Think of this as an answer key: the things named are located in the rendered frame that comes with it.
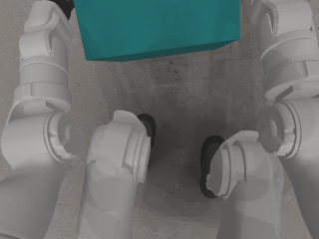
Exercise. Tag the robot right upper arm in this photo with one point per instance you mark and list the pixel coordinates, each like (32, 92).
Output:
(290, 130)

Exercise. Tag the robot right shin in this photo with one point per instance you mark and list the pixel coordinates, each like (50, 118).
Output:
(247, 135)

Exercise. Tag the robot left upper arm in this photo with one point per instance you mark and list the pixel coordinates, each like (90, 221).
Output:
(40, 150)

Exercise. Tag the carton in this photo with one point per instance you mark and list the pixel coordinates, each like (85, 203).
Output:
(129, 30)

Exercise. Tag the left robot hand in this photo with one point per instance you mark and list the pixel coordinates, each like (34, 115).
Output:
(66, 6)

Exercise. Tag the left robot forearm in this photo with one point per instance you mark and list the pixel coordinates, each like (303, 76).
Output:
(43, 67)

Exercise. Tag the right robot forearm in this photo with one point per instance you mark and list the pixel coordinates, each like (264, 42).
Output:
(288, 48)

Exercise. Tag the right robot foot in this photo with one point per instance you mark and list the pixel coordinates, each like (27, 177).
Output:
(208, 150)

